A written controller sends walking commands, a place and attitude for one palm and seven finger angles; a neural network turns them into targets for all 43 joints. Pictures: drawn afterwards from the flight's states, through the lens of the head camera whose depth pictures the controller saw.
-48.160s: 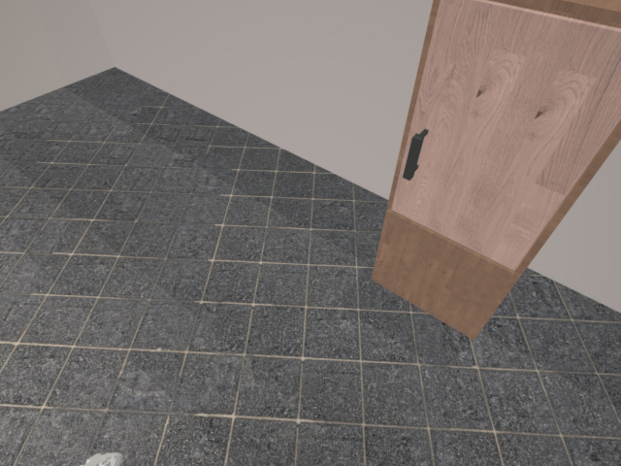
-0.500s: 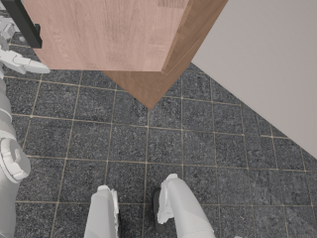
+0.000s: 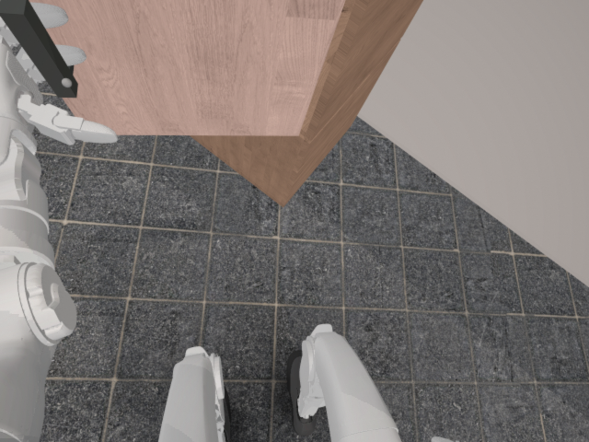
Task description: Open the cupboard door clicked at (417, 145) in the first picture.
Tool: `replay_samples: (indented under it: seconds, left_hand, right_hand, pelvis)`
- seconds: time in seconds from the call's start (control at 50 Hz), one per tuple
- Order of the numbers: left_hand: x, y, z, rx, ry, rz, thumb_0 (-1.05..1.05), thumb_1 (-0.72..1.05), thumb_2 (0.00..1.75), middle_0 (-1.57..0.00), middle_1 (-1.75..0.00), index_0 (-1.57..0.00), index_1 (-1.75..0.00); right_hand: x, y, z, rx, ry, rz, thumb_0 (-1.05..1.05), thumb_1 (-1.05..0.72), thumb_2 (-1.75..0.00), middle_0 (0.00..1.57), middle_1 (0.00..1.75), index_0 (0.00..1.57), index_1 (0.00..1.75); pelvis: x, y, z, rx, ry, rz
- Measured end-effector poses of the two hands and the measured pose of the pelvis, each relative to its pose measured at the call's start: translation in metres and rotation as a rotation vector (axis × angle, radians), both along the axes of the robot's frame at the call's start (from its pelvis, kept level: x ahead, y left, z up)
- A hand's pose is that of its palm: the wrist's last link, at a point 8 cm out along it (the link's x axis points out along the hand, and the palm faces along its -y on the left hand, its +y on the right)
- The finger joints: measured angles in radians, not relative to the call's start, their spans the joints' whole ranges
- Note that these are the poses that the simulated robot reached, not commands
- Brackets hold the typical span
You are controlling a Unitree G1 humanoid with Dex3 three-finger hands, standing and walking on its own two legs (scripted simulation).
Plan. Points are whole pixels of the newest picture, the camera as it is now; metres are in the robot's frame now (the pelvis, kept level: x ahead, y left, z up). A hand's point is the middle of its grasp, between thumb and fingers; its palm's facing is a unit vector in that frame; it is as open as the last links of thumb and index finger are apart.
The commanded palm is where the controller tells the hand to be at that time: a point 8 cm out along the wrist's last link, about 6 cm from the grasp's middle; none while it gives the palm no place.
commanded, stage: slide the fingers in behind the handle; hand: left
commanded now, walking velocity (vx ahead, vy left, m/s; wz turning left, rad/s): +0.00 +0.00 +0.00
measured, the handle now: (46, 40) +0.59 +0.25 +0.04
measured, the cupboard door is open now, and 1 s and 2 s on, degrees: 42 44 70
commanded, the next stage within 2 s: close the thumb around the handle in 0.48 s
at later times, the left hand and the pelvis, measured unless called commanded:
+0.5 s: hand (72, 84) +0.54 +0.22 +0.04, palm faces +0.06 -1.00 -0.02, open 14.0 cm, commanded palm +0.52 +0.23 +0.04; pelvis +0.00 +0.00 +0.01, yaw +1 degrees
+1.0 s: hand (71, 88) +0.53 +0.22 +0.04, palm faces +0.04 -1.00 -0.02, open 9.3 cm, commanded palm +0.52 +0.23 +0.04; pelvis +0.01 +0.00 +0.01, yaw +0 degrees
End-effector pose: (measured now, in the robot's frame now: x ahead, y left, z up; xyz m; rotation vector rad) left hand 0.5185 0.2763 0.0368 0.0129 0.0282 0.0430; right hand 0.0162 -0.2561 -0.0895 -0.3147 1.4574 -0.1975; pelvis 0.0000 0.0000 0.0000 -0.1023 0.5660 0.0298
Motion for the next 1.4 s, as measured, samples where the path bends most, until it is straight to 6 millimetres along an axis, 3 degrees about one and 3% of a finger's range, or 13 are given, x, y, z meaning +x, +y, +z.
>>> replay_samples:
  seconds: [0.68,0.84,1.2,1.4]
  left_hand:
    - [-0.005,-0.007,0.000,0.007,0.002,0.014,-0.02,-0.47,0.32,-0.29,-1.19,-0.28,-1.22]
    - [-0.006,-0.006,0.000,0.006,-0.001,0.009,-0.02,-0.20,0.43,-0.31,-1.23,-0.29,-1.24]
    - [-0.016,-0.007,0.000,0.005,0.002,0.016,0.00,0.71,0.82,-0.37,-1.33,-0.36,-1.33]
    - [-0.018,-0.008,0.001,0.008,0.006,0.032,0.00,0.75,0.83,-0.36,-1.34,-0.35,-1.35]
  right_hand:
    - [0.004,-0.003,0.004,0.007,0.017,-0.003,0.00,-0.91,-0.90,0.20,0.30,0.20,0.29]
    - [0.010,-0.004,0.004,0.005,0.002,0.005,0.00,-0.91,-0.90,0.20,0.30,0.20,0.29]
    - [0.010,0.002,0.003,0.021,-0.003,0.009,0.00,-0.91,-0.90,0.20,0.30,0.20,0.29]
    - [0.005,-0.002,0.004,0.011,0.005,0.015,0.00,-0.91,-0.90,0.20,0.30,0.20,0.29]
  pelvis:
    - [0.006,-0.002,0.007,0.006,-0.010,0.005]
    - [0.007,-0.001,0.007,0.006,-0.011,0.005]
    - [0.006,0.001,0.009,0.005,-0.021,0.010]
    - [0.004,-0.002,0.010,0.006,-0.025,0.016]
